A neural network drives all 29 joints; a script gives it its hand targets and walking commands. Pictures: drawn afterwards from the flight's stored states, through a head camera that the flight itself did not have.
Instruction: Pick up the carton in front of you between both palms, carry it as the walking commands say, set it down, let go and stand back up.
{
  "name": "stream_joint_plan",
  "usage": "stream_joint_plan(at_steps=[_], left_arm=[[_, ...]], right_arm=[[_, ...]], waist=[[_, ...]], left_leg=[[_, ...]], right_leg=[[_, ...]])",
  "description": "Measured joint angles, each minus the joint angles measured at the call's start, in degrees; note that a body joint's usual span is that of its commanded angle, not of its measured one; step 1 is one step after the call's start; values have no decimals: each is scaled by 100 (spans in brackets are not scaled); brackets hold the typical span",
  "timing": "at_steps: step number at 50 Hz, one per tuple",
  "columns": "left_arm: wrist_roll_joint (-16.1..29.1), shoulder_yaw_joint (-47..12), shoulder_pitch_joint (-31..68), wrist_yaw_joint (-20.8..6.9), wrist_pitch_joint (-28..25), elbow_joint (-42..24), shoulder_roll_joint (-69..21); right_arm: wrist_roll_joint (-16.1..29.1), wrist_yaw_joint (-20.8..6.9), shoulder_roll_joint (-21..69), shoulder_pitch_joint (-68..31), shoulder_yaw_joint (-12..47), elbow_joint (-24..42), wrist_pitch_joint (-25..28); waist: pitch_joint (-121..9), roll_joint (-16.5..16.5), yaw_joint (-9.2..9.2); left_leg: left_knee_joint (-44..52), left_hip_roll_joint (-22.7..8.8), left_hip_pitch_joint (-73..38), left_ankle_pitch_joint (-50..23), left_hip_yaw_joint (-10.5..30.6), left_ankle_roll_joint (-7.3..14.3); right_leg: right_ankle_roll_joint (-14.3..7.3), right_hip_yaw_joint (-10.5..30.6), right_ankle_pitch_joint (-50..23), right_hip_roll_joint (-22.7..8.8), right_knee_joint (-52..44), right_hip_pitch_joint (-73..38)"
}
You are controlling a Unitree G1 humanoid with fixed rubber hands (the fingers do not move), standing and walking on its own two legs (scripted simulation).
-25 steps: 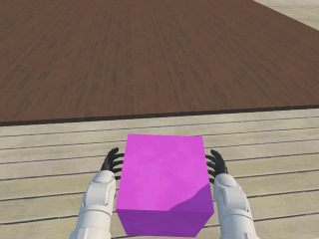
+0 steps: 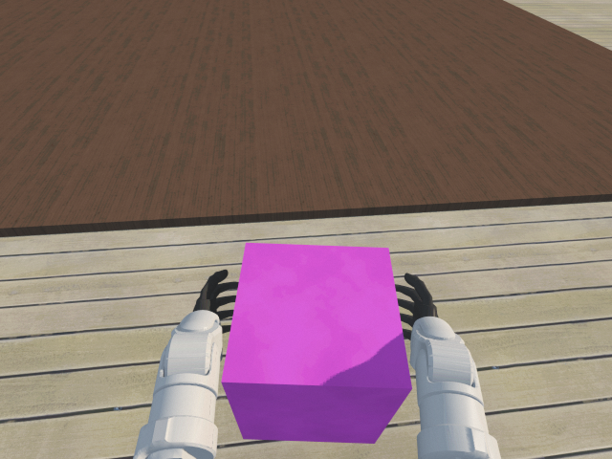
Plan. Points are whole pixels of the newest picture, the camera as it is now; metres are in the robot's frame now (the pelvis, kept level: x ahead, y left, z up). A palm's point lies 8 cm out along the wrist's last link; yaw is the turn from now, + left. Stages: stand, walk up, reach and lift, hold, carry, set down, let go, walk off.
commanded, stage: reach and lift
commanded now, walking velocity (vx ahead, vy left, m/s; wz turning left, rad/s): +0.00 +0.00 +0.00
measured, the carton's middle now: (312, 347) +0.30 +0.00 -0.04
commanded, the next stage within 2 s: hold in 0.52 s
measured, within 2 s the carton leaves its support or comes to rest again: neither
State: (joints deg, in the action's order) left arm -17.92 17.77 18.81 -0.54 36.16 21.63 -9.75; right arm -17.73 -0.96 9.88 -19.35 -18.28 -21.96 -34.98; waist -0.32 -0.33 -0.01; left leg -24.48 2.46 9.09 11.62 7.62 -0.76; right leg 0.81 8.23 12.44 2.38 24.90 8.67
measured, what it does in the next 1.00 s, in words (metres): stands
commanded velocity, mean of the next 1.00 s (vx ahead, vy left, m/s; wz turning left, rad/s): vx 0.00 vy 0.00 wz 0.00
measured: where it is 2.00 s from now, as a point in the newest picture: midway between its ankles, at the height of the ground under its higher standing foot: outside the picture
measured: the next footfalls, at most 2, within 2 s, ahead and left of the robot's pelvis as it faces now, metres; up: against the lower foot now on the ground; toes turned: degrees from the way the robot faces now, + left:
none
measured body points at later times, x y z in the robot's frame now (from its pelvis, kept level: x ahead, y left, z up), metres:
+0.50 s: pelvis +0.02 +0.00 +0.00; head -0.02 +0.00 +0.45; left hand +0.31 +0.15 +0.03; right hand +0.32 -0.15 +0.04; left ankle +0.02 +0.13 -0.74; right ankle +0.02 -0.13 -0.74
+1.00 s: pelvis +0.00 +0.00 +0.00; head -0.05 +0.00 +0.45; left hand +0.31 +0.15 +0.05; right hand +0.31 -0.15 +0.05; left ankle +0.02 +0.13 -0.74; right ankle +0.02 -0.13 -0.74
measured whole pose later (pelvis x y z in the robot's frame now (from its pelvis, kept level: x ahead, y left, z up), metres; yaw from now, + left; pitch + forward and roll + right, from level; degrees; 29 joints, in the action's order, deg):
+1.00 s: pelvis +0.00 +0.00 +0.00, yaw +0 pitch -7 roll +0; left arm -17.1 14.9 17.7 -0.6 43.8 15.3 -9.4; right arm -17.2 -1.3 9.5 -18.2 -15.7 -15.6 -42.6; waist 0.5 -0.2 -0.1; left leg -20.7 2.1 3.0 10.4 7.2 -0.6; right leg 0.7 7.8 11.0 2.0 20.9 2.5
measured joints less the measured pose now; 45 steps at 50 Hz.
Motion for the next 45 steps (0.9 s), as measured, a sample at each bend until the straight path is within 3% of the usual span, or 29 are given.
stream_joint_plan(at_steps=[33,45], left_arm=[[272,-579,-457,79,641,-865,123],[111,-356,-190,8,793,-667,59]], right_arm=[[236,49,-122,455,567,880,-657],[83,-21,-57,192,334,673,-797]], waist=[[-47,18,-11],[58,9,-7]], left_leg=[[514,-47,-628,-121,-5,15],[412,-41,-644,-126,-32,17]], right_leg=[[-25,-34,-135,-36,-539,-640],[-17,-36,-143,-33,-437,-652]])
